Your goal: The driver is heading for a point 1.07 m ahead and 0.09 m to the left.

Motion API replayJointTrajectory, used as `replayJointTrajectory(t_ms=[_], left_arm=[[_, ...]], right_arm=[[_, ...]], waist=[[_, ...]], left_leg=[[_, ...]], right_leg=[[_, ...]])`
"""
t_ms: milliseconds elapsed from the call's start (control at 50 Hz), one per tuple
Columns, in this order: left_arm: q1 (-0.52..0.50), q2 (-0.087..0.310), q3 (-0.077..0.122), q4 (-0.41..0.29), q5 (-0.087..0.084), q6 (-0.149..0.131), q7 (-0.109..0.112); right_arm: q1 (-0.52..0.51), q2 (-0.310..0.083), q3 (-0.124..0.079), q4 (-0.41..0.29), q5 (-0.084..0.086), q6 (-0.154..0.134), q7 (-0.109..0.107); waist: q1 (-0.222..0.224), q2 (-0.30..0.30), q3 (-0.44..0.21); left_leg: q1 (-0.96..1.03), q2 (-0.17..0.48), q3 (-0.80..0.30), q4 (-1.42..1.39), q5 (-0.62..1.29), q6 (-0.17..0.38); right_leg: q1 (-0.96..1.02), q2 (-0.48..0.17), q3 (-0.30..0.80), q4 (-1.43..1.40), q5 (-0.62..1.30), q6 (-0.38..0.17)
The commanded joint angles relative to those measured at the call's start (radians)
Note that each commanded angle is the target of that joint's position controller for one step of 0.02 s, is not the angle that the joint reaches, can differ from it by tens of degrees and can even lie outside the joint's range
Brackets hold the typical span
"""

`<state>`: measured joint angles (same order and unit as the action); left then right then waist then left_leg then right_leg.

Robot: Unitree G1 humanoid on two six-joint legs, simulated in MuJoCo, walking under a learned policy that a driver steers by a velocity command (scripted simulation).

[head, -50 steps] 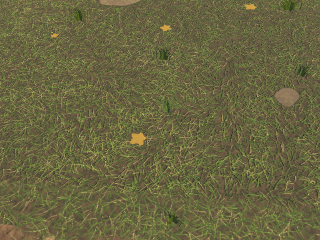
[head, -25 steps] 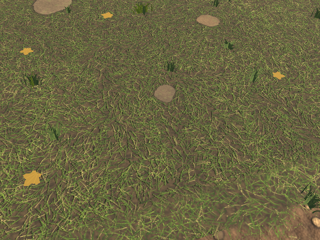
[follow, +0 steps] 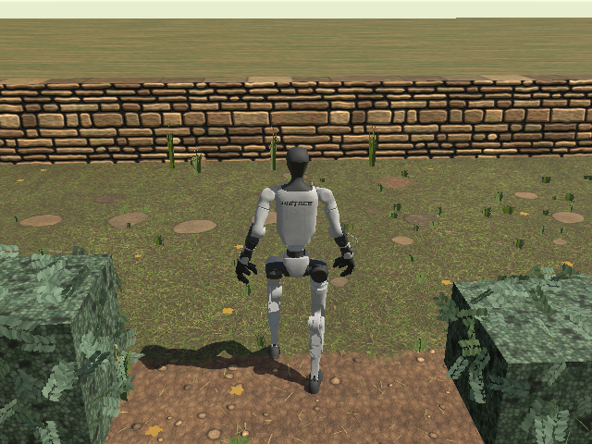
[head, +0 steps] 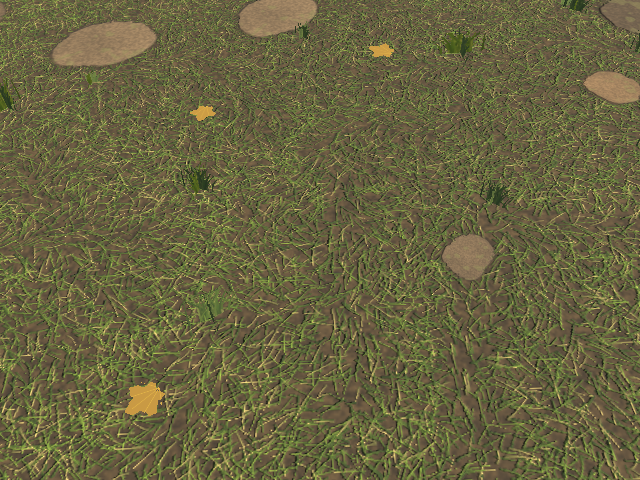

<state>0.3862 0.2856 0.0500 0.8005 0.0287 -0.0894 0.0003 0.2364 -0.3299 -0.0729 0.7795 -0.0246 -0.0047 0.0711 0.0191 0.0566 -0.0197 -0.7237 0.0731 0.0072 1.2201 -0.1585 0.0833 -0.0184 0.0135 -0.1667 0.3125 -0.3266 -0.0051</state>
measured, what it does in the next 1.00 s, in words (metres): walks ahead: left foot, then right foot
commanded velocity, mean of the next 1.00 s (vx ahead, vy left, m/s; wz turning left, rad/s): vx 0.97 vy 0.00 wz -0.01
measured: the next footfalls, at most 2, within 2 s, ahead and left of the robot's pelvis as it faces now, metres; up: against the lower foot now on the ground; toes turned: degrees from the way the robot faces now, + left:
left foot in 0.22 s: +0.36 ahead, +0.07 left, +0.00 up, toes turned +18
right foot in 0.68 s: +0.83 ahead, +0.10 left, +0.00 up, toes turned +9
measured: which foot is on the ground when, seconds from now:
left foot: up 0.00-0.20, down 0.22-0.66, up 0.68-1.00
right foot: down 0.00-0.22, up 0.24-0.66, down 0.68-1.00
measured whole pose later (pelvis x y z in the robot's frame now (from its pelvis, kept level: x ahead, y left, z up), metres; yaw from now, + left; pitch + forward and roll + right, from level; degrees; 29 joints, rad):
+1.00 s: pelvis +0.92 +0.14 +0.00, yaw -3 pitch +2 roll +0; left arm 0.50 0.28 0.06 0.91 -0.01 -0.07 -0.01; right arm -0.05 -0.24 0.06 0.59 -0.05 -0.09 0.03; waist 0.11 0.02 0.04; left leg -0.72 0.10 -0.07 0.66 0.07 -0.02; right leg 0.03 0.18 0.18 0.28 -0.32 -0.16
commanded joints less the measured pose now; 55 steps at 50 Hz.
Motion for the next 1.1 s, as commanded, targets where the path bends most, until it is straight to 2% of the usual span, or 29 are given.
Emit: replayJointTrajectory(t_ms=[20, 80, 140, 160, 200, 220, 240, 260, 280, 300, 320, 360, 440, 520, 600, 640, 680, 700, 720, 740, 780, 820, 860, 920, 980, 1020, 1060, 1080, 1100], left_arm=[[-0.038, 0.038, 0.001, -0.029, -0.002, -0.037, -0.003], [-0.007, 0.063, 0.003, 0.009, -0.001, -0.039, 0.009], [0.039, 0.144, 0.015, 0.026, 0.000, -0.027, 0.028], [0.031, 0.183, 0.025, 0.022, 0.004, -0.013, 0.039], [-0.057, 0.240, 0.043, -0.011, 0.018, 0.023, 0.046], [-0.077, 0.226, 0.042, -0.019, 0.019, 0.031, 0.031], [-0.105, 0.079, 0.007, -0.052, 0.028, 0.018, 0.008], [-0.035, 0.075, -0.006, -0.172, -0.007, -0.007, 0.006], [-0.137, 0.125, -0.009, -0.176, 0.004, -0.033, 0.007], [-0.125, 0.126, -0.013, -0.161, -0.004, -0.040, 0.006], [-0.129, 0.113, -0.018, -0.148, 0.009, -0.031, 0.007], [-0.065, 0.078, -0.033, -0.106, 0.030, 0.018, -0.006], [-0.248, 0.041, -0.046, -0.155, -0.002, 0.050, -0.032], [-0.377, 0.012, -0.054, -0.172, -0.032, 0.032, -0.056], [-0.337, 0.072, -0.033, -0.130, -0.022, 0.026, -0.059], [-0.135, 0.133, -0.009, -0.066, -0.017, 0.038, -0.053], [0.298, 0.205, 0.038, 0.059, -0.019, 0.048, -0.034], [0.301, 0.227, 0.047, 0.093, -0.018, 0.061, -0.021], [0.160, 0.297, 0.067, 0.052, 0.001, 0.068, -0.019], [0.099, 0.233, 0.067, 0.006, -0.005, 0.066, -0.019], [0.047, 0.146, 0.048, 0.028, -0.011, 0.059, -0.015], [0.031, 0.133, 0.034, 0.037, -0.018, 0.036, -0.003], [0.027, 0.156, 0.038, 0.028, -0.025, 0.012, -0.009], [0.047, 0.156, 0.045, 0.030, -0.032, 0.004, -0.008], [0.172, 0.140, 0.046, 0.081, -0.055, 0.009, -0.012], [0.199, 0.139, 0.045, 0.100, -0.043, 0.010, 0.000], [0.143, 0.181, 0.057, 0.091, -0.028, 0.008, 0.019], [0.064, 0.200, 0.063, 0.068, -0.035, 0.005, 0.020], [0.037, 0.140, 0.050, 0.032, -0.045, 0.003, 0.023]], right_arm=[[-0.130, 0.017, 0.021, -0.117, 0.001, -0.003, 0.020], [-0.244, 0.016, 0.038, -0.161, -0.002, -0.005, 0.037], [-0.246, 0.000, 0.043, -0.164, 0.007, -0.004, 0.033], [-0.171, -0.024, 0.037, -0.145, 0.010, -0.002, 0.024], [0.188, -0.115, -0.005, -0.047, 0.010, -0.003, -0.001], [0.333, -0.162, -0.037, 0.011, 0.010, -0.007, -0.027], [0.237, -0.225, -0.061, 0.010, 0.030, 0.006, -0.050], [0.178, -0.320, -0.072, -0.047, -0.012, 0.012, -0.047], [0.199, -0.255, -0.069, -0.057, -0.005, 0.014, -0.059], [0.165, -0.194, -0.053, -0.032, -0.004, 0.004, -0.070], [0.123, -0.152, -0.039, -0.022, -0.006, -0.013, -0.073], [0.068, -0.082, -0.006, -0.025, -0.003, -0.055, -0.081], [0.135, -0.088, -0.004, 0.022, 0.009, -0.111, -0.053], [0.207, -0.074, 0.008, 0.058, 0.020, -0.140, -0.051], [0.205, -0.117, 0.009, 0.072, 0.003, -0.133, -0.087], [0.158, -0.154, -0.003, 0.061, -0.027, -0.102, -0.116], [0.000, -0.199, -0.020, 0.019, -0.036, -0.071, -0.127], [-0.027, -0.028, 0.026, -0.009, -0.051, -0.094, -0.102], [0.068, 0.020, 0.045, -0.099, 0.011, -0.116, -0.084], [0.019, -0.041, 0.060, -0.112, -0.007, -0.139, -0.083], [-0.049, -0.064, 0.064, -0.119, -0.024, -0.146, -0.072], [-0.056, -0.037, 0.078, -0.139, -0.058, -0.100, -0.063], [-0.106, -0.025, 0.091, -0.175, -0.060, -0.070, -0.057], [-0.283, 0.005, 0.111, -0.245, -0.033, -0.076, -0.042], [-0.319, 0.045, 0.120, -0.240, -0.020, -0.091, -0.044], [-0.305, 0.025, 0.110, -0.234, -0.023, -0.099, -0.060], [-0.134, -0.047, 0.080, -0.184, -0.025, -0.114, -0.080], [0.036, -0.084, 0.064, -0.128, -0.026, -0.128, -0.088], [0.183, -0.144, 0.047, -0.078, -0.035, -0.138, -0.093]], waist=[[-0.029, -0.146, 0.167], [-0.025, -0.093, 0.204], [-0.055, -0.125, 0.128], [-0.104, -0.159, 0.074], [-0.284, -0.185, -0.108], [-0.325, -0.107, -0.160], [-0.211, 0.146, -0.065], [-0.117, 0.200, -0.271], [-0.166, -0.030, -0.231], [-0.101, -0.113, -0.060], [-0.044, -0.171, 0.018], [0.030, -0.176, 0.068], [-0.019, -0.092, 0.171], [-0.084, -0.069, 0.163], [-0.040, 0.026, 0.065], [0.082, 0.082, -0.049], [0.323, 0.050, -0.155], [0.226, -0.181, -0.105], [0.075, -0.417, -0.231], [0.102, -0.147, -0.201], [0.013, 0.068, 0.004], [-0.052, 0.065, 0.082], [-0.060, 0.016, 0.122], [0.001, -0.041, 0.173], [0.095, -0.076, 0.087], [0.103, -0.129, 0.039], [0.002, -0.173, -0.042], [-0.102, -0.158, -0.101], [-0.149, -0.079, -0.197]], left_leg=[[-0.159, 0.039, -0.015, -0.057, 0.124, 0.003], [-0.061, 0.008, 0.107, -0.287, 0.178, 0.043], [0.160, -0.110, 0.228, -0.425, 0.151, 0.100], [0.241, -0.142, 0.231, -0.437, 0.096, 0.114], [0.621, -0.185, 0.157, -0.465, -0.032, 0.168], [0.870, -0.177, 0.070, -0.573, -0.060, 0.198], [0.956, -0.034, -0.180, -0.579, -0.059, 0.227], [1.221, 0.175, -0.717, -0.772, -0.154, 0.434], [1.144, 0.200, -0.786, -0.938, -0.286, 0.384], [0.941, 0.190, -0.703, -0.992, -0.289, 0.333], [0.767, 0.152, -0.609, -0.998, -0.225, 0.292], [0.523, 0.082, -0.435, -1.027, -0.118, 0.247], [0.446, -0.006, -0.171, -1.138, 0.143, 0.159], [0.570, -0.020, 0.021, -1.209, 0.511, 0.045], [0.858, 0.035, 0.120, -1.086, 1.106, -0.037], [0.916, 0.081, 0.139, -0.798, 1.397, -0.065], [0.709, 0.043, 0.158, -0.113, 1.237, -0.065], [0.308, -0.109, 0.104, 0.277, -0.010, -0.048], [-0.109, -0.211, -0.051, 0.549, -0.362, -0.107], [-0.160, -0.132, -0.146, 0.457, -0.229, -0.068], [-0.051, -0.044, -0.126, 0.230, -0.129, -0.057], [0.035, -0.001, -0.109, 0.119, -0.156, -0.093], [0.093, 0.027, -0.060, -0.060, -0.157, -0.122], [0.177, 0.009, 0.014, -0.403, 0.110, -0.142], [0.297, -0.091, 0.080, -0.630, 0.365, -0.094], [0.356, -0.139, 0.069, -0.720, 0.376, -0.064], [0.523, -0.152, 0.020, -0.778, 0.375, -0.040], [0.672, -0.092, -0.015, -0.847, 0.501, -0.024], [0.873, 0.081, -0.120, -0.750, 0.879, 0.000]], right_leg=[[-0.057, -0.241, 0.057, -0.226, 0.288, -0.052], [-0.045, -0.209, -0.075, -0.250, 0.561, -0.019], [0.060, -0.223, -0.130, -0.100, 1.266, 0.007], [0.102, -0.243, -0.126, 0.022, 1.439, 0.012], [0.026, -0.283, -0.082, 0.481, 1.503, -0.016], [-0.150, -0.216, -0.080, 0.836, 1.068, -0.025], [-0.502, -0.019, -0.046, 1.219, -0.058, -0.005], [-0.826, 0.032, 0.166, 1.435, -0.170, 0.021], [-0.877, -0.028, 0.248, 1.357, -0.058, 0.004], [-0.844, -0.080, 0.237, 1.235, 0.004, -0.004], [-0.766, -0.124, 0.229, 1.143, 0.014, -0.001], [-0.615, -0.173, 0.229, 1.041, 0.009, 0.011], [-0.660, -0.200, 0.152, 0.730, 0.211, -0.005], [-0.558, -0.106, 0.068, 0.400, 0.519, -0.080], [-0.476, 0.036, -0.006, 0.295, 0.502, -0.124], [-0.300, 0.117, -0.023, 0.318, 0.357, -0.147], [0.064, 0.073, 0.095, 0.231, 0.236, -0.233], [0.257, -0.043, 0.256, 0.377, 0.208, -0.268], [0.486, -0.250, 0.889, 0.149, 0.038, -0.497], [0.421, -0.273, 0.996, -0.033, -0.091, -0.471], [0.071, -0.207, 0.818, -0.098, -0.043, -0.374], [-0.154, -0.117, 0.684, -0.120, 0.058, -0.342], [-0.312, -0.057, 0.597, -0.161, 0.116, -0.335], [-0.385, 0.010, 0.499, -0.169, 0.434, -0.278], [-0.225, 0.029, 0.420, -0.066, 0.873, -0.156], [-0.101, 0.023, 0.428, 0.016, 0.965, -0.108], [-0.032, 0.005, 0.459, 0.226, 1.027, -0.067], [-0.055, 0.026, 0.437, 0.420, 0.936, -0.048], [-0.169, 0.076, 0.378, 0.693, 0.519, -0.029]])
